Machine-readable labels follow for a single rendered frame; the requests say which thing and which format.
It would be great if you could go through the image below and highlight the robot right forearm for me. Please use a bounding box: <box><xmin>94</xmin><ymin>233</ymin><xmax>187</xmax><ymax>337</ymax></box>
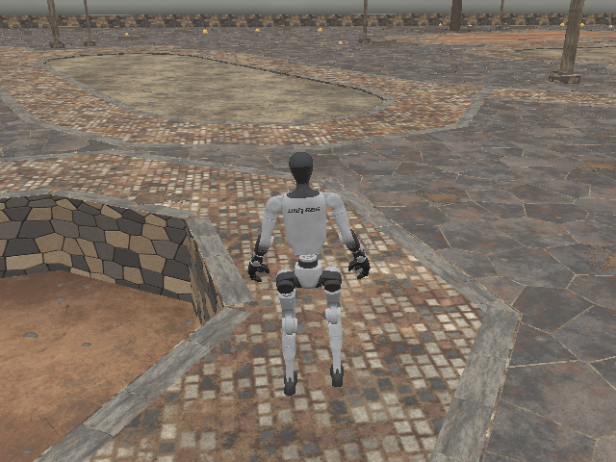
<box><xmin>346</xmin><ymin>229</ymin><xmax>367</xmax><ymax>263</ymax></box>

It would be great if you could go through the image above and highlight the left robot upper arm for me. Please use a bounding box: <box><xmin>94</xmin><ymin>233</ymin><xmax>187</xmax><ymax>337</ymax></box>
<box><xmin>259</xmin><ymin>195</ymin><xmax>284</xmax><ymax>248</ymax></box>

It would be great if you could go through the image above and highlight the robot right shin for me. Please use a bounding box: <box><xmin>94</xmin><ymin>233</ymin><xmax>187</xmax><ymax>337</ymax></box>
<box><xmin>328</xmin><ymin>307</ymin><xmax>343</xmax><ymax>374</ymax></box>

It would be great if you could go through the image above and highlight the robot left forearm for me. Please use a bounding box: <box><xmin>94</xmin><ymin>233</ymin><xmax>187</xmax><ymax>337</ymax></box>
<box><xmin>250</xmin><ymin>234</ymin><xmax>268</xmax><ymax>267</ymax></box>

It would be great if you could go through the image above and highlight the left robot foot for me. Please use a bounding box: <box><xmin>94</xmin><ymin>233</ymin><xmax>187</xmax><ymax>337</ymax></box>
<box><xmin>284</xmin><ymin>371</ymin><xmax>297</xmax><ymax>396</ymax></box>

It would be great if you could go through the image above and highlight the right robot upper arm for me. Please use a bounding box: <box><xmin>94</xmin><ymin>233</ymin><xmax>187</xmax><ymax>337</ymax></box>
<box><xmin>323</xmin><ymin>192</ymin><xmax>355</xmax><ymax>244</ymax></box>

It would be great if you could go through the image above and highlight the robot right hand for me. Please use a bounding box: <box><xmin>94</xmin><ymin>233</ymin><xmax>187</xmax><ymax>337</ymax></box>
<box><xmin>348</xmin><ymin>258</ymin><xmax>371</xmax><ymax>279</ymax></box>

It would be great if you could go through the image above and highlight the robot left hand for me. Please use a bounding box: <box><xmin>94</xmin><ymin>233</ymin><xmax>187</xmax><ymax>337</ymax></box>
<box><xmin>248</xmin><ymin>257</ymin><xmax>270</xmax><ymax>282</ymax></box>

